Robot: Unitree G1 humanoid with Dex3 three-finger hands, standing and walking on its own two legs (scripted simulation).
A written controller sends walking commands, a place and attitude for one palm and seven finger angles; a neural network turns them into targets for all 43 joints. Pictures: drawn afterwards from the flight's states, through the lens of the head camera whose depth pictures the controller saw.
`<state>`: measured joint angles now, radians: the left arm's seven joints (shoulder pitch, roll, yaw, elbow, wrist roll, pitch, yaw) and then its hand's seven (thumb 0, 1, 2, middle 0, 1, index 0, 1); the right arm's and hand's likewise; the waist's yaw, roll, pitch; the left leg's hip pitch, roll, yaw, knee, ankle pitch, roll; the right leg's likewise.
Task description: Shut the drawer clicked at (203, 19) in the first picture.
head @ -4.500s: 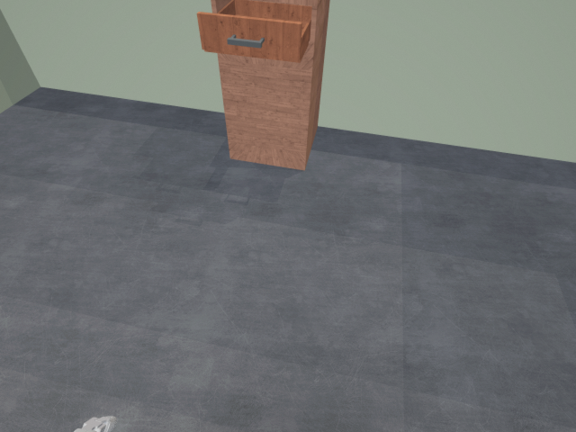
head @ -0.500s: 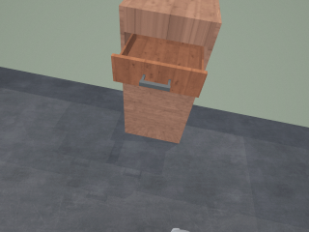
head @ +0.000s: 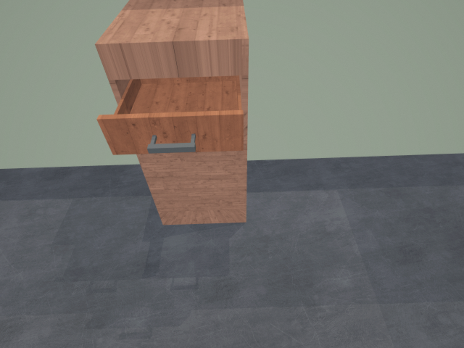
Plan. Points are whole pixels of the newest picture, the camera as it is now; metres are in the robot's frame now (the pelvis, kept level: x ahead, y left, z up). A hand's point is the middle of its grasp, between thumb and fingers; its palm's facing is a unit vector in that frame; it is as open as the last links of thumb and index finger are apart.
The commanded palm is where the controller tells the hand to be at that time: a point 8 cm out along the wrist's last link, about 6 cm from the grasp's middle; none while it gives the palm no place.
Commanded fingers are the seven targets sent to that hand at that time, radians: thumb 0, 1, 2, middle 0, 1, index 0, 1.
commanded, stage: take the last steps up to it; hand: left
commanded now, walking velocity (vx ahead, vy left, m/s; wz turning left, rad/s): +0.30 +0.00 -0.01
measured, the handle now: (172, 143) +0.63 +0.18 -0.02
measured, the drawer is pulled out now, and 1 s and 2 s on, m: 0.20 0.20 0.20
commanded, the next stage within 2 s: come to a stop and stand still in 0.66 s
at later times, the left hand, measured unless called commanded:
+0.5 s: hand out of the picture +0.11 +0.22 -0.19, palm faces +0.05 -0.99 -0.14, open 7.4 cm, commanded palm none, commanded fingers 0.00 0.90 0.90 -0.20 -0.30 -0.20 -0.30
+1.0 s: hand (174, 257) +0.36 +0.16 -0.16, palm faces +0.00 -0.97 -0.23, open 7.2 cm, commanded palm none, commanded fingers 0.00 0.90 0.90 -0.20 -0.30 -0.20 -0.30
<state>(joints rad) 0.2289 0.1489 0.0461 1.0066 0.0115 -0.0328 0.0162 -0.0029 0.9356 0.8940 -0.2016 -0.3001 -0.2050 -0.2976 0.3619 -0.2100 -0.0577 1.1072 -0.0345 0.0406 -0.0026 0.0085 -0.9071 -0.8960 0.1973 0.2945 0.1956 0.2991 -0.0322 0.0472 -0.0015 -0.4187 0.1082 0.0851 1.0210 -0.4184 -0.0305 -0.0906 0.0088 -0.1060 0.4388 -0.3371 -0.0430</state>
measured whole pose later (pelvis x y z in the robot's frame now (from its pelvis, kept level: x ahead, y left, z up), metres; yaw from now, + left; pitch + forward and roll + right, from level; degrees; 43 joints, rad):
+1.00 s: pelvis +0.25 +0.00 +0.00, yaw -1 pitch -1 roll +2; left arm 0.11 0.11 0.03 1.02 0.02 -0.03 0.04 -0.01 0.94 0.89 -0.20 -0.30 -0.20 -0.30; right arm 0.31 -0.14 -0.05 1.12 0.00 0.04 -0.04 0.00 -0.91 -0.90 0.20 0.29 0.20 0.30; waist -0.03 0.03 0.07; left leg -0.29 0.03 0.06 0.88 -0.55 -0.04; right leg -0.30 -0.06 -0.14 0.52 -0.21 -0.05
